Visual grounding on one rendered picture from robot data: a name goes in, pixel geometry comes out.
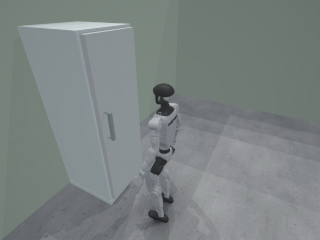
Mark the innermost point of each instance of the robot right shin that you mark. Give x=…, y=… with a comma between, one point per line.
x=165, y=184

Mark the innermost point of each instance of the robot right upper arm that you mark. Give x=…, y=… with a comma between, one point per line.
x=178, y=119

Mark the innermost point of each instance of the robot left foot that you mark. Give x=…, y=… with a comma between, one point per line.
x=154, y=215

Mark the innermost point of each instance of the right robot hand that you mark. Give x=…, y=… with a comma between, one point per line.
x=173, y=143

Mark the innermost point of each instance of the robot left upper arm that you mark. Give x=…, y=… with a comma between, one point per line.
x=154, y=126

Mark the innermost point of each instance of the right robot forearm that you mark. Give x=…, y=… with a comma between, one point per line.
x=176, y=132

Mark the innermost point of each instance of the left robot forearm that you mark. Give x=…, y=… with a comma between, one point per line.
x=149, y=160

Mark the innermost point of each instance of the left robot hand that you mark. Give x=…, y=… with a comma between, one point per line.
x=138, y=182

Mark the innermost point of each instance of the fridge door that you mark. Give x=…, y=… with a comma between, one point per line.
x=110, y=62

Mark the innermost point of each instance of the handle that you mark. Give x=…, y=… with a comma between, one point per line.
x=111, y=125

